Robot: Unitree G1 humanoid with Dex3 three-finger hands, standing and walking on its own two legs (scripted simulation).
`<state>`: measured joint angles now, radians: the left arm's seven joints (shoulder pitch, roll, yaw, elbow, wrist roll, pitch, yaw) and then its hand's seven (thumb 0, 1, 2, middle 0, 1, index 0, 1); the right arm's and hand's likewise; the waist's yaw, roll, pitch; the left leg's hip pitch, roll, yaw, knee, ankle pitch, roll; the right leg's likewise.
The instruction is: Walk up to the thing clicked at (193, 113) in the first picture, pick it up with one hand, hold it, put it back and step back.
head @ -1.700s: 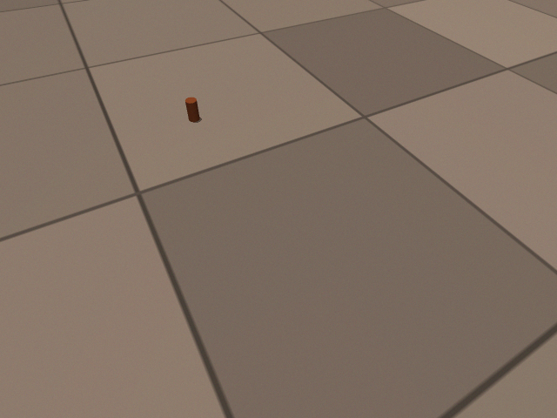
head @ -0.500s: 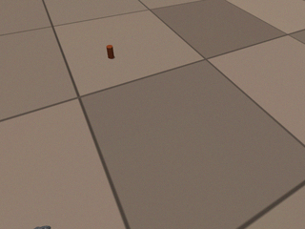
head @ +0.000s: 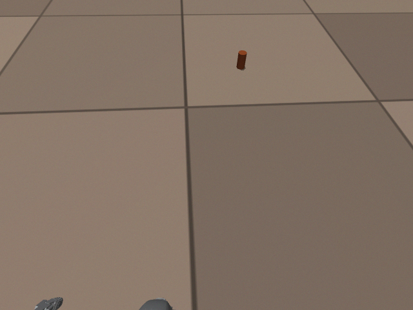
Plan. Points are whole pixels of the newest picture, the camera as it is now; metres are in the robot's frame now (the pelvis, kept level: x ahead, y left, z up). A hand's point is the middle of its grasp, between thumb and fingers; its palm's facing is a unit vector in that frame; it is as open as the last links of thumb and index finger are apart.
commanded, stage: walk up
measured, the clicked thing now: (241, 60) +1.98 -0.23 -0.70
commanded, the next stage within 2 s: stand in 1.52 s
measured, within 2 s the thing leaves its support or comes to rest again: neither
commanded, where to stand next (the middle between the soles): +0.07 +0.02 m, yaw +19 degrees
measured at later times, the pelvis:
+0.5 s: pelvis +0.02 -0.01 -0.02, yaw +13 degrees
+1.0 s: pelvis +0.02 +0.02 -0.01, yaw +21 degrees
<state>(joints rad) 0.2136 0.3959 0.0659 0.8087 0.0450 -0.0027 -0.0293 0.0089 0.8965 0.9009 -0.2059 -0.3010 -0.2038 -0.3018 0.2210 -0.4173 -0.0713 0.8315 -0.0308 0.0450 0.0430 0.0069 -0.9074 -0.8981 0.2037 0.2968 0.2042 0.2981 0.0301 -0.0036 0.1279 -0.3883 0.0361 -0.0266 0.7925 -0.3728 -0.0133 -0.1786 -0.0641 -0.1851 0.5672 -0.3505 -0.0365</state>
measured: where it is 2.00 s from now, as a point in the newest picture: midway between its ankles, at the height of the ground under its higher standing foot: outside the picture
